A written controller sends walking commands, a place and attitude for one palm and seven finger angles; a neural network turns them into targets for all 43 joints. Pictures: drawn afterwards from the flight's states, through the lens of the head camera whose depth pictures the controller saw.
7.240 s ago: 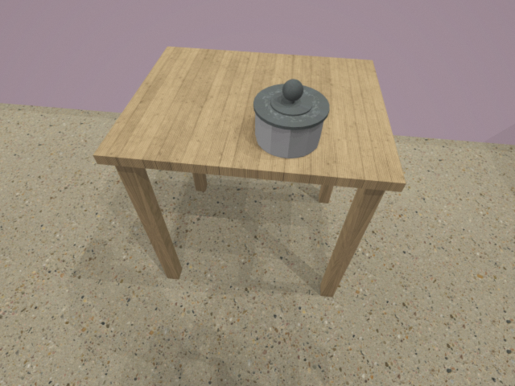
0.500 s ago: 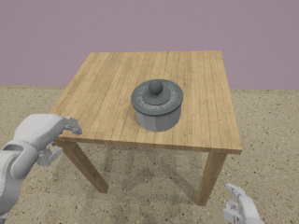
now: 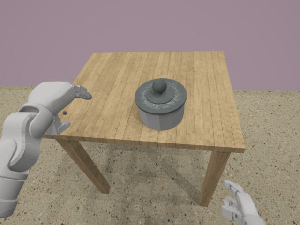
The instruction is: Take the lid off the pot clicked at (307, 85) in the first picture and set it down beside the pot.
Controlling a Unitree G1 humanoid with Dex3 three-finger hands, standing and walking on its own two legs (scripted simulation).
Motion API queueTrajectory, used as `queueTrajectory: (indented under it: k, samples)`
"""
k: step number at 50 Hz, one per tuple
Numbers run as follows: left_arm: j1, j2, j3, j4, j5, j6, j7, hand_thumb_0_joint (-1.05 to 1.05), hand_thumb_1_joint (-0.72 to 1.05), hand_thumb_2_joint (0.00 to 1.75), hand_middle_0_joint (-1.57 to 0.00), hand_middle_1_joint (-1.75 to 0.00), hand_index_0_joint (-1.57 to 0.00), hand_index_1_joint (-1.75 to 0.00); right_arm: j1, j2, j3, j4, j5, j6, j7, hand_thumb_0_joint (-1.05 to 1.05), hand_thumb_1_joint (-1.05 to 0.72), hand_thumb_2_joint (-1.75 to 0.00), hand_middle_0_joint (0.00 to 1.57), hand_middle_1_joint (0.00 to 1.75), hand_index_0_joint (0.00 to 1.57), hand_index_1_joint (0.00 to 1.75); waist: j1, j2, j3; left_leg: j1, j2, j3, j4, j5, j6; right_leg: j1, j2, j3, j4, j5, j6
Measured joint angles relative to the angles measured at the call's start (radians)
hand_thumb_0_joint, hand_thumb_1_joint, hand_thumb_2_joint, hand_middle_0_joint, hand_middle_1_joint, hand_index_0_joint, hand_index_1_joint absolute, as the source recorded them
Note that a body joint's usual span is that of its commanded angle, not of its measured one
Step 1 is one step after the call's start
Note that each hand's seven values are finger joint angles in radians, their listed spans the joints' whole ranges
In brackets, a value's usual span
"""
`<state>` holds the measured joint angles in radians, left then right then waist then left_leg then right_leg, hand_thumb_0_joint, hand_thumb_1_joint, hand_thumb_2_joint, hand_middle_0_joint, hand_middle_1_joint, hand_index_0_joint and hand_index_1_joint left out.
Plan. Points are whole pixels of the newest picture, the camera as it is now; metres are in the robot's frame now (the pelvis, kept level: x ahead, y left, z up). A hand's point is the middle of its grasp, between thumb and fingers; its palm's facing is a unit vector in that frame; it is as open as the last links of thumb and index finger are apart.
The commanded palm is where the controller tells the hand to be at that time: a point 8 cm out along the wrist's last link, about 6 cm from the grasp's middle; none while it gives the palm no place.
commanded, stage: move the open hand above the knob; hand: left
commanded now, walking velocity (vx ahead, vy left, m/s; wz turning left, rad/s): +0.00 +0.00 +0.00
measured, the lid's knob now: (159, 86) +0.52 +0.03 +0.09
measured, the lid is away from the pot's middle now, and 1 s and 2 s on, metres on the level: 0.00 0.00 0.00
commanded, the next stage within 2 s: none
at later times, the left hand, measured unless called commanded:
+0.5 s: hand (103, 96) +0.38 +0.16 +0.17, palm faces -0.13 -0.01 -0.99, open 10.1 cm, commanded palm +0.36 +0.16 +0.24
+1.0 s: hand (131, 83) +0.43 +0.10 +0.17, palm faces -0.14 -0.02 -0.99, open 10.1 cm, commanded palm +0.41 +0.10 +0.24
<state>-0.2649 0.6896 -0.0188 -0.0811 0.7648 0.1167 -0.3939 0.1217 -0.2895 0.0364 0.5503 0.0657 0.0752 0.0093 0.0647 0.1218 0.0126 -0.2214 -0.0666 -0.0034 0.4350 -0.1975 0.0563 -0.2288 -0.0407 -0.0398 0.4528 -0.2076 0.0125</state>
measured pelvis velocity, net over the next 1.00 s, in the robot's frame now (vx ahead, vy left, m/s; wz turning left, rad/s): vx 0.02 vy -0.03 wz -0.02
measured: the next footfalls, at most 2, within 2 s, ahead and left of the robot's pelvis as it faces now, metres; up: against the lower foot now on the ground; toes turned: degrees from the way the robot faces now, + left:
none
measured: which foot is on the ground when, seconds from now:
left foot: down 0.00-1.00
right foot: down 0.00-1.00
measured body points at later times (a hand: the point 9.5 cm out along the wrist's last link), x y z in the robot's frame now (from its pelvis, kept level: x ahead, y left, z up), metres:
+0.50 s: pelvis +0.01 -0.02 +0.00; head +0.02 -0.08 +0.44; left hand +0.38 +0.16 +0.23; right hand +0.21 -0.25 -0.11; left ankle +0.02 +0.08 -0.74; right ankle +0.02 -0.13 -0.74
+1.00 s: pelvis +0.02 -0.03 +0.00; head +0.03 -0.09 +0.44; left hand +0.43 +0.09 +0.23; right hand +0.21 -0.26 -0.12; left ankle +0.02 +0.08 -0.74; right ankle +0.02 -0.13 -0.74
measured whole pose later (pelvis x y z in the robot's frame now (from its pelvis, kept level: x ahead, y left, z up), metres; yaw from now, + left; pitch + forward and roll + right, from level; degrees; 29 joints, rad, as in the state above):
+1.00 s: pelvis +0.02 -0.03 +0.00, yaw -1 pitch +1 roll +2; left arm -0.71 0.47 -0.30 0.29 0.83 0.29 -0.37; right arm 0.11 -0.28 0.04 0.59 0.09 0.14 0.02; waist 0.00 0.11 -0.02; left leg -0.24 -0.05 0.00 0.45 -0.24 0.02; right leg -0.28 -0.02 -0.03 0.53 -0.28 -0.02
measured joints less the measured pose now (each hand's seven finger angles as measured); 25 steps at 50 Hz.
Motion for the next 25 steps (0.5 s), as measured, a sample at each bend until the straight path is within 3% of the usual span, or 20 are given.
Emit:
queueTrajectory:
  k: [8,25]
  samples:
    - [-0.094,-0.036,-0.079,0.039,0.023,0.024,-0.015,0.00,-0.33,1.49,-0.85,-0.08,-0.85,-0.08,-0.002,0.004,0.004,0.007,-0.002,0.008,0.004,0.02,-0.90,-0.90,0.20,0.30,0.20,0.30,-0.011,-0.003,0.002,-0.002,0.003,-0.001,0.002,-0.006,-0.006,-0.008,0.003,0.000,0.014,-0.012,-0.006]
    - [-0.208,-0.103,-0.149,0.128,0.035,0.100,-0.006,0.00,-0.33,1.50,-0.85,-0.08,-0.85,-0.08,-0.003,-0.009,-0.001,0.012,0.012,0.044,0.019,0.02,-0.90,-0.90,0.20,0.30,0.20,0.30,-0.034,0.004,-0.012,-0.006,0.017,0.002,0.010,-0.025,-0.025,-0.028,0.016,0.004,0.048,-0.043,-0.025]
